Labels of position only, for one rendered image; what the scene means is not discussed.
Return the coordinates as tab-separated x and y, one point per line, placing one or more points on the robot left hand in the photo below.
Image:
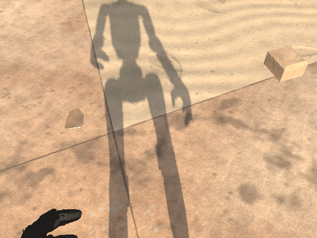
50	221

